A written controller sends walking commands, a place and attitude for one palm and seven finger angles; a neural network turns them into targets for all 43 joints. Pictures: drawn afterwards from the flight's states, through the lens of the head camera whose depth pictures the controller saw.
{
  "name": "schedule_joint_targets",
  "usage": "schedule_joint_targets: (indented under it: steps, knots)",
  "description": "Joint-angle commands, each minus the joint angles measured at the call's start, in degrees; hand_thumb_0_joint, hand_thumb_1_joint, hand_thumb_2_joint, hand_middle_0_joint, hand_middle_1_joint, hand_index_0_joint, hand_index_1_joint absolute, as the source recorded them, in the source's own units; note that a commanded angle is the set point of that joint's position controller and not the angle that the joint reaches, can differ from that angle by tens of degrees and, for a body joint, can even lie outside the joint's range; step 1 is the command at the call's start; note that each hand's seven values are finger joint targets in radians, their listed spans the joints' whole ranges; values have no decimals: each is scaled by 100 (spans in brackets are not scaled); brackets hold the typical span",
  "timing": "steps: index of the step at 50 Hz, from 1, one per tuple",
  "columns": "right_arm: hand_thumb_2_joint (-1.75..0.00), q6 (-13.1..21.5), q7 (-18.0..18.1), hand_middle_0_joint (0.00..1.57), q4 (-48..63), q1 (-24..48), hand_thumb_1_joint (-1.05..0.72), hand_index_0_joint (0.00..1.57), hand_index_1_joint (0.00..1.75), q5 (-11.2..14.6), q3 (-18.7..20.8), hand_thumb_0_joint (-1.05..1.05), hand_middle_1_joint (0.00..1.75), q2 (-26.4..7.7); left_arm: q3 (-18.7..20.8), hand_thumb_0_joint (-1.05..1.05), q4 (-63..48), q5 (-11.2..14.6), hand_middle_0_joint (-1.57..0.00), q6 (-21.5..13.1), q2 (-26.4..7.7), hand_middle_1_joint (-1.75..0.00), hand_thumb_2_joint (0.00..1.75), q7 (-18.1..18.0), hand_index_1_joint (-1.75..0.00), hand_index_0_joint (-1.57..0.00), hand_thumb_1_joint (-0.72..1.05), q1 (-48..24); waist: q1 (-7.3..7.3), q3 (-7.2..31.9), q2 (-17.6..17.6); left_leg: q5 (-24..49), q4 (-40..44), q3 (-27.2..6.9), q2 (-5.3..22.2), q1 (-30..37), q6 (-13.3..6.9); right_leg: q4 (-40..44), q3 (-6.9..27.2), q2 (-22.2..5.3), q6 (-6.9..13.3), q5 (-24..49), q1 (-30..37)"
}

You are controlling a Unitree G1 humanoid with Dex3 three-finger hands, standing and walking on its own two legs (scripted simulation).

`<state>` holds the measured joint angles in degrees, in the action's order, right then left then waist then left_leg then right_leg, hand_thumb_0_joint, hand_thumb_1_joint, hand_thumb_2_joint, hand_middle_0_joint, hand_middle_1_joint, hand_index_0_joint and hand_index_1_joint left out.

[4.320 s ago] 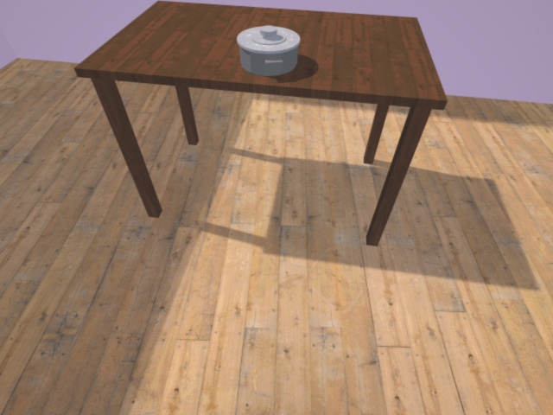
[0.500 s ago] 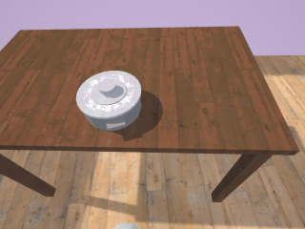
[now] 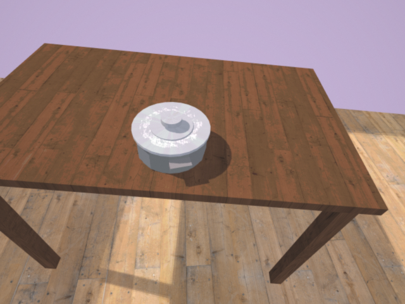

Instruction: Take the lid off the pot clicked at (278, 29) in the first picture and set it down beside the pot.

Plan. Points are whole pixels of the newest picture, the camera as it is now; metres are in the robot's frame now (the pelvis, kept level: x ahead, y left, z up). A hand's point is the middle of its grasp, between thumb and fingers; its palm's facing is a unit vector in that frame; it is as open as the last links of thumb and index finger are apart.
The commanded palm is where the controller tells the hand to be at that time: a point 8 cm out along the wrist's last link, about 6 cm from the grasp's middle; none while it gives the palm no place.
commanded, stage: look again from close up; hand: left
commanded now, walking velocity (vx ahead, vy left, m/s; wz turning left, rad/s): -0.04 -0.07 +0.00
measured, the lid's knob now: (171, 119) +0.52 +0.11 +0.08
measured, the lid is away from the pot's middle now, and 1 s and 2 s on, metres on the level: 0.00 0.00 0.00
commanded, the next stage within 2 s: lift the closed hand beside the body in 0.82 s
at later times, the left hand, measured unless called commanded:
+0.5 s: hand out of the picture +0.03 +0.15 -0.18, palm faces +0.02 -0.97 -0.24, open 7.3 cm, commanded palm none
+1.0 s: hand out of the picture +0.05 +0.15 -0.15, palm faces +0.10 -0.96 -0.24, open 7.2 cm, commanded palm +0.10 +0.20 -0.06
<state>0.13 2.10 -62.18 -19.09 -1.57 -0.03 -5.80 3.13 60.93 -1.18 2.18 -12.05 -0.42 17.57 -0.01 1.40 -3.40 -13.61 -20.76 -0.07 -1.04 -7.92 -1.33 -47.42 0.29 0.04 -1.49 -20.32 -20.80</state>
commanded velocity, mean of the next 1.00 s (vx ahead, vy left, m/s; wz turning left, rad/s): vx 0.00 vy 0.00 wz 0.00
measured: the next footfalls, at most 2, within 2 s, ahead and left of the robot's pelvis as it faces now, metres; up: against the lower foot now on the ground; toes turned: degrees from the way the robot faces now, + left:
right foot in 0.12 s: +0.01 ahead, -0.12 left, +0.00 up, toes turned -1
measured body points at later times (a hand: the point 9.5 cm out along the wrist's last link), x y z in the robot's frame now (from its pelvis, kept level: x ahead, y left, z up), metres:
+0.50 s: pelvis +0.02 -0.03 -0.01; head +0.02 -0.05 +0.44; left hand +0.03 +0.20 -0.16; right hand +0.03 -0.25 -0.18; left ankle -0.03 +0.11 -0.75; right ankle -0.03 -0.12 -0.75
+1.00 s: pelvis +0.00 -0.03 -0.01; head +0.02 -0.03 +0.44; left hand +0.04 +0.20 -0.14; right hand +0.02 -0.26 -0.16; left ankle -0.03 +0.11 -0.75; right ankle -0.03 -0.12 -0.75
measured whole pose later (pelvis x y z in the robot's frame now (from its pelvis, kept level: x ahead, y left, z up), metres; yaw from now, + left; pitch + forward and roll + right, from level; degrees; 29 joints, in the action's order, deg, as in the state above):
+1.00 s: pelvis +0.00 -0.03 -0.01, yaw -1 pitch +0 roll +0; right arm 6.2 2.9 -57.7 -18.6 1.7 -1.0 -10.4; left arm -1.0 39.5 2.1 0.4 -9.5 -4.9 24.1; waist 1.8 -2.1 1.1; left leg -18.5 -27.6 0.0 2.2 -9.0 1.4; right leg -27.7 -1.1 2.8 2.6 -17.2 -9.8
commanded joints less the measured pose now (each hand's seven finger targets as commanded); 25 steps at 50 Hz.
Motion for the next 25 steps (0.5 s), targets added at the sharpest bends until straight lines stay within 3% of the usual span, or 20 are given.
schedule_joint_targets:
  steps: [1,3,4,5,6,7,8,9,10,12,13,14,17,18,19,22,25]
  knots:
    - [-90,113,140,20,94,-339,-90,20,30,-6,261,0,30,-1052,-51,0,-338,40,-20,-150,-57,-30,90,-28,-30,-20,90,-262,-223,-554,1174,1573,646,-1310,1503,169,-765,909,-52,-152,63,-410,-206]
    - [-90,110,152,20,9,-364,-90,20,30,26,271,0,30,-1064,-58,0,-172,74,-20,-193,6,-30,90,-59,-30,-20,90,48,-110,-212,1170,2354,213,-1158,1356,262,-664,1748,-139,-91,102,164,419]
    - [-90,124,148,20,-39,-375,-90,20,30,63,259,0,30,-1000,-60,0,-51,84,-20,-241,-22,-30,90,-76,-30,-20,90,283,-5,-130,902,2402,-68,-1033,1230,50,-536,2498,-143,-98,109,801,980]
    - [-90,204,31,20,264,331,-90,20,30,157,235,0,30,-1166,-158,0,274,-38,-20,-383,-166,-30,90,-335,-30,-20,90,687,276,-363,913,2473,-1189,-271,1038,-312,-103,2756,291,-517,221,1875,803]
    - [-90,154,-49,20,505,203,-90,20,30,108,129,0,30,-609,-193,0,88,22,-20,-426,-355,-30,90,-292,-30,-20,90,604,41,-438,204,-144,-1161,-159,441,-851,52,2994,873,-831,448,885,706]
    - [-90,115,-100,20,488,-35,-90,20,30,84,116,0,30,-535,-243,0,-33,10,-20,-414,-455,-30,90,-245,-30,-20,90,286,-160,-327,259,-614,-1103,8,248,-737,91,2941,891,-926,647,-190,469]
    - [-90,143,-118,20,383,-215,-90,20,30,51,107,0,30,-537,-219,0,-43,1,-20,-474,-336,-30,90,-250,-30,-20,90,316,-224,53,22,274,-1111,-65,343,-650,55,2505,761,-690,683,1266,811]
    - [-90,133,-106,20,350,-380,-90,20,30,74,94,0,30,-515,-208,0,-40,46,-20,-506,-336,-30,90,-228,-30,-20,90,327,-163,499,-331,274,-1153,-59,391,-504,37,2374,691,-729,721,1696,1256]
    - [-90,145,-84,20,364,-292,-90,20,30,92,93,0,30,-573,-217,0,-63,61,-20,-520,-228,-30,90,-250,-30,-20,90,265,-183,312,-280,400,-1161,-70,390,-573,58,2335,693,-760,708,2112,1186]
    - [-90,196,-34,20,276,-308,-90,20,30,96,74,0,30,-589,-233,0,-13,70,-20,-543,-206,-30,90,-271,-30,-20,90,356,-161,149,347,1202,-978,-158,537,-373,59,1960,514,-682,621,3360,1212]
    - [-90,202,-11,20,250,-341,-90,20,30,103,83,0,30,-612,-230,0,15,70,-20,-544,-215,-30,90,-281,-30,-20,90,424,-145,172,334,1525,-989,-184,582,-321,57,1872,459,-652,583,3670,1305]
    - [-90,168,0,20,269,-288,-90,20,30,119,70,0,30,-601,-226,0,-5,99,-20,-508,-236,-30,90,-269,-30,-20,90,364,-115,49,510,1418,-870,-182,586,-287,64,1912,458,-636,584,3373,1225]
    - [-90,140,26,20,242,-211,-90,20,30,116,78,0,30,-620,-224,0,10,77,-20,-482,-218,-30,90,-294,-30,-20,90,429,-106,-370,230,1293,-842,-172,606,-388,84,2019,465,-625,547,3355,1062]
    - [-90,135,25,20,216,-192,-90,20,30,122,68,0,30,-617,-220,0,0,75,-20,-481,-239,-30,90,-294,-30,-20,90,449,-96,-349,63,1102,-808,-150,578,-400,91,2071,505,-638,531,3467,1144]
    - [-90,123,18,20,223,-188,-90,20,30,120,71,0,30,-608,-219,0,-39,94,-20,-460,-288,-30,90,-275,-30,-20,90,370,-105,-242,107,1011,-690,-156,571,-281,98,2090,478,-637,537,3205,1150]
    - [-90,114,21,20,187,-81,-90,20,30,117,63,0,30,-643,-208,0,-88,81,-20,-451,-317,-30,90,-285,-30,-20,90,358,-79,-486,165,984,-617,-166,566,-311,105,2203,527,-630,503,3011,1044]
    - [-90,121,17,20,192,-22,-90,20,30,103,56,0,30,-702,-198,0,-169,87,-20,-417,-339,-30,90,-266,-30,-20,90,275,-51,-442,304,1052,-506,-220,595,-214,92,2271,502,-574,485,2523,1002]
